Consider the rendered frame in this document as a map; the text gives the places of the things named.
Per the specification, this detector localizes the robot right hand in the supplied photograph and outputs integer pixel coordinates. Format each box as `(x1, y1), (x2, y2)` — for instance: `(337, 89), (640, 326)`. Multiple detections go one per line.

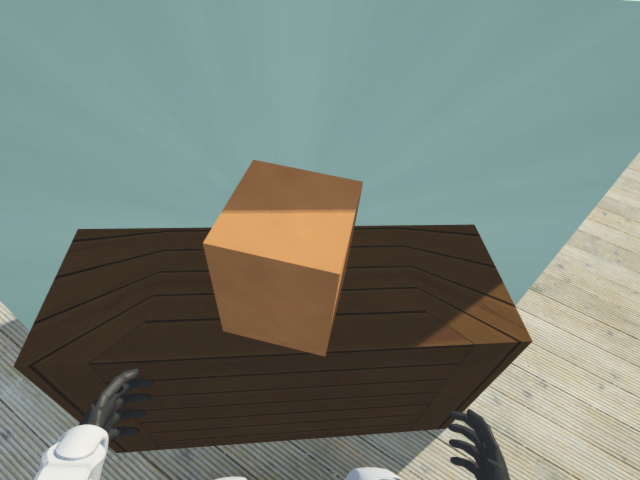
(448, 409), (510, 480)

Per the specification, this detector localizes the pedestal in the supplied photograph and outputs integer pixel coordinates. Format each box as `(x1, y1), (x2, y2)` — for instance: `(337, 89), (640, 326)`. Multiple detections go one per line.
(13, 225), (533, 453)

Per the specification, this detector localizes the left robot forearm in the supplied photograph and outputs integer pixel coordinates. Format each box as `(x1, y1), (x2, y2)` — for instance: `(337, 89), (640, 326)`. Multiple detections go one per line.
(32, 424), (109, 480)

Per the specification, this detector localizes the carton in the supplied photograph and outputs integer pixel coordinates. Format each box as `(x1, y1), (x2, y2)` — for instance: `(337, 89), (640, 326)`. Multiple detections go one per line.
(203, 160), (363, 357)

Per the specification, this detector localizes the robot left hand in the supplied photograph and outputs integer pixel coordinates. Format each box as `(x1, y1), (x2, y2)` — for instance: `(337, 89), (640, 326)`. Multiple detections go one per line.
(78, 368), (153, 441)

